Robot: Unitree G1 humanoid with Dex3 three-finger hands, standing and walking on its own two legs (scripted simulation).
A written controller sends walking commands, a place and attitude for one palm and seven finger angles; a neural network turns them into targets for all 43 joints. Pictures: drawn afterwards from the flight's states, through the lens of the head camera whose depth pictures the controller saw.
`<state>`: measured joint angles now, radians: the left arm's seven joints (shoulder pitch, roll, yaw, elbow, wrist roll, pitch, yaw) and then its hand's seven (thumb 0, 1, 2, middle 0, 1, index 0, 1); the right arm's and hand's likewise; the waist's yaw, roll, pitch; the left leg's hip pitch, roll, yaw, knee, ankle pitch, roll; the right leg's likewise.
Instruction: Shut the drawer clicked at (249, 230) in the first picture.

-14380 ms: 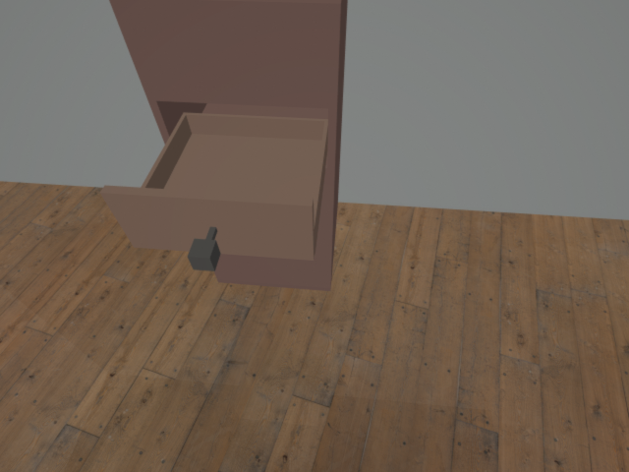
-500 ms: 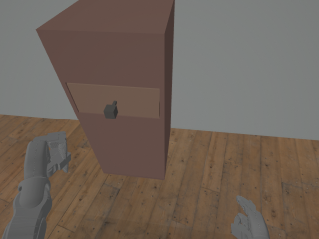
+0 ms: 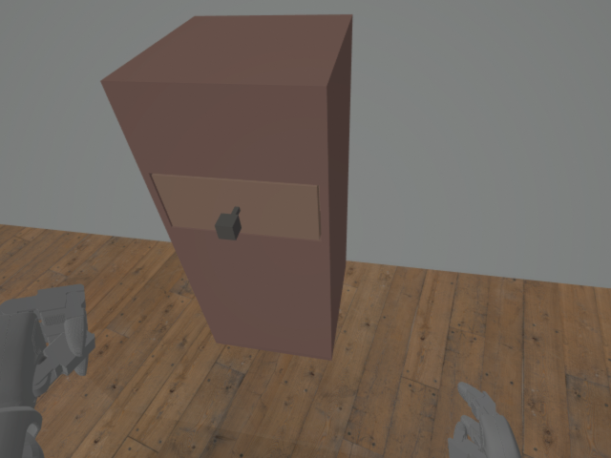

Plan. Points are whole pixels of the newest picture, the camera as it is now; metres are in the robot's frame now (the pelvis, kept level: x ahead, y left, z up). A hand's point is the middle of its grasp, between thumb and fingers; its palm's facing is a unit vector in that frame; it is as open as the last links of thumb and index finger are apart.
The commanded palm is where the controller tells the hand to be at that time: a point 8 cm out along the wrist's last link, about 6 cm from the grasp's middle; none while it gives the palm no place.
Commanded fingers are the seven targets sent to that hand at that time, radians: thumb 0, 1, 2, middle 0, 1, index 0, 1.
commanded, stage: step back with the hand held close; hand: left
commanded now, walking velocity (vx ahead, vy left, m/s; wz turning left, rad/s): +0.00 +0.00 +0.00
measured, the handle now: (231, 220) +0.61 +0.27 -0.08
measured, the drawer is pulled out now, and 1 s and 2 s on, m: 0.00 0.00 0.00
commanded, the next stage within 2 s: stop stepping back and stand still in 1.42 s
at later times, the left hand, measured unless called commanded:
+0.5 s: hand (80, 342) +0.17 +0.25 +0.16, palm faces +0.26 -0.83 -0.50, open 3.3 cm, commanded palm +0.11 +0.30 +0.17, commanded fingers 0.00 0.90 0.90 -1.40 -1.60 -1.40 -1.60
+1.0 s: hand out of the picture +0.05 +0.27 +0.16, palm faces +0.40 -0.80 -0.45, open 3.3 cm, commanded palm +0.00 +0.32 +0.17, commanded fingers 0.00 0.90 0.90 -1.40 -1.60 -1.40 -1.60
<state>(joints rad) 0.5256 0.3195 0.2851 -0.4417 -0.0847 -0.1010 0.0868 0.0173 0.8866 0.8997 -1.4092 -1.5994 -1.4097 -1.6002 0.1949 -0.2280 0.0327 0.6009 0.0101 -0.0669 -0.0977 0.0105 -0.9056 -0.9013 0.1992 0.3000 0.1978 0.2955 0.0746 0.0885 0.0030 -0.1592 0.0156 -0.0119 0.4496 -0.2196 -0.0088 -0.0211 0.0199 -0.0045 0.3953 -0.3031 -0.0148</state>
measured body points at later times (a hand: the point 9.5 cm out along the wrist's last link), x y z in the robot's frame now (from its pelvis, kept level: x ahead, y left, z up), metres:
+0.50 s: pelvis -0.02 +0.02 +0.00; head +0.00 +0.01 +0.45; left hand +0.15 +0.29 +0.18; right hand +0.14 -0.23 -0.09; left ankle +0.02 +0.13 -0.74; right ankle -0.05 -0.11 -0.74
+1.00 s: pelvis -0.12 +0.03 -0.01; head -0.10 +0.03 +0.44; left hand +0.03 +0.31 +0.19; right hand +0.07 -0.20 -0.10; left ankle -0.02 +0.13 -0.73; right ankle -0.09 -0.10 -0.74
